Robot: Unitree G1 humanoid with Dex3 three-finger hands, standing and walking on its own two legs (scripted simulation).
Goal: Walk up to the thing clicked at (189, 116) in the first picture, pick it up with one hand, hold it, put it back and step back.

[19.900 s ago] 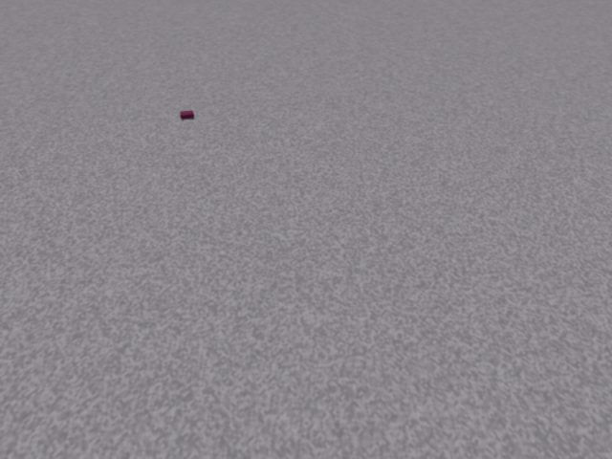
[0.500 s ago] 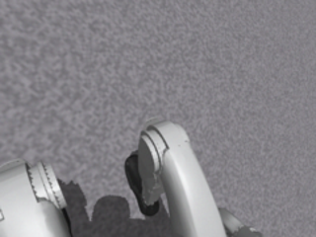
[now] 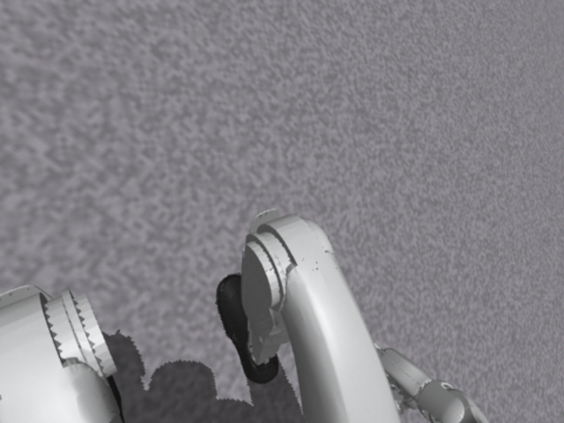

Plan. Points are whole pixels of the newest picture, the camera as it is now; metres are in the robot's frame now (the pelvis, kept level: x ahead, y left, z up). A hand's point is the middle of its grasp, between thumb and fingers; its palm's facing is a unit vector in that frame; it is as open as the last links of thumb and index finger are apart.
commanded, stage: rest palm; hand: left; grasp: from above
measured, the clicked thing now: out of the picture +0.43 +0.34 -0.28
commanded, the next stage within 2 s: close in 0.24 s
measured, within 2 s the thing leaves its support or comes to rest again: neither
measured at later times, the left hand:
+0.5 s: hand out of the picture +0.41 +0.33 -0.26, palm faces -0.47 -0.14 -0.87, open 13.2 cm
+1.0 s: hand out of the picture +0.42 +0.33 -0.25, palm faces -0.44 -0.15 -0.88, open 10.7 cm
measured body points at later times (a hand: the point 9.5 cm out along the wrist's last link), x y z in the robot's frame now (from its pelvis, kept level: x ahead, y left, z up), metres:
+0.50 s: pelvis +0.00 +0.00 +0.00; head +0.27 +0.14 +0.33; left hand +0.43 +0.33 -0.21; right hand +0.07 -0.25 -0.05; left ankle +0.06 +0.12 -0.26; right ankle +0.12 -0.13 -0.26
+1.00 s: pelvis +0.00 +0.00 +0.01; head +0.27 +0.14 +0.33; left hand +0.44 +0.33 -0.20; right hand +0.08 -0.25 -0.04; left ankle +0.06 +0.12 -0.26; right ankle +0.12 -0.13 -0.26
